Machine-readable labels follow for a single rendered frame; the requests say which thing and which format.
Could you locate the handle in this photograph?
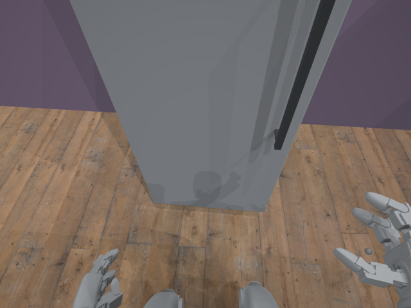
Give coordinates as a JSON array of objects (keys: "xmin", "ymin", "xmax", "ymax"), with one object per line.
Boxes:
[{"xmin": 274, "ymin": 0, "xmax": 336, "ymax": 150}]

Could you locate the fridge door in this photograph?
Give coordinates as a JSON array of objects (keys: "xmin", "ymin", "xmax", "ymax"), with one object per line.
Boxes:
[{"xmin": 70, "ymin": 0, "xmax": 350, "ymax": 212}]

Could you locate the robot left thigh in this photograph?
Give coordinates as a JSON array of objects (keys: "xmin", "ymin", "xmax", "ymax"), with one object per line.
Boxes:
[{"xmin": 143, "ymin": 292, "xmax": 184, "ymax": 308}]

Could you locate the robot thigh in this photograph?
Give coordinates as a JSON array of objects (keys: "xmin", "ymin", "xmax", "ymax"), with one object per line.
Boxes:
[
  {"xmin": 239, "ymin": 285, "xmax": 279, "ymax": 308},
  {"xmin": 143, "ymin": 292, "xmax": 184, "ymax": 308}
]

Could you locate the right robot hand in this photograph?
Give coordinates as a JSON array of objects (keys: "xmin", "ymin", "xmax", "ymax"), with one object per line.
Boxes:
[{"xmin": 333, "ymin": 192, "xmax": 411, "ymax": 299}]

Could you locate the left robot hand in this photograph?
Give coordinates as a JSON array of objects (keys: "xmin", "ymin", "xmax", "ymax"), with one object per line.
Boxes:
[{"xmin": 72, "ymin": 248, "xmax": 123, "ymax": 308}]

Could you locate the robot right thigh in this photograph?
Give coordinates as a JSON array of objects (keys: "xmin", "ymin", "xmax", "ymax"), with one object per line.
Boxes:
[{"xmin": 239, "ymin": 285, "xmax": 279, "ymax": 308}]

